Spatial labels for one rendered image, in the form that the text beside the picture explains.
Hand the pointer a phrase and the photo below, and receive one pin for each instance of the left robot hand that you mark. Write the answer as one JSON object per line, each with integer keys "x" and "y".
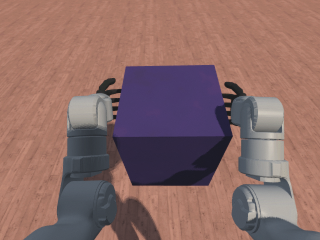
{"x": 102, "y": 89}

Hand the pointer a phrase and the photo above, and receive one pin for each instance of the right robot forearm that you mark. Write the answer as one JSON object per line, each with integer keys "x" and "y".
{"x": 261, "y": 122}

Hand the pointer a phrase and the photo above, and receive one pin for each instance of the left robot forearm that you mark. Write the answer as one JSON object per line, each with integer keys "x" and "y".
{"x": 87, "y": 118}

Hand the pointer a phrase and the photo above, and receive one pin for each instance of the right robot hand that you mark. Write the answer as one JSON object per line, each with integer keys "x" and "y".
{"x": 239, "y": 92}

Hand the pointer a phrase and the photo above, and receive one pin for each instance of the carton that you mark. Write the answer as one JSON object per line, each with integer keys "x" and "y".
{"x": 171, "y": 127}

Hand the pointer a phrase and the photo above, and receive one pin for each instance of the right robot upper arm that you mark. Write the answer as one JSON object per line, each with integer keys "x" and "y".
{"x": 267, "y": 212}

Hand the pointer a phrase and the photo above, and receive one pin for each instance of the left robot upper arm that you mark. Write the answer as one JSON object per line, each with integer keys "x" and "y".
{"x": 84, "y": 208}

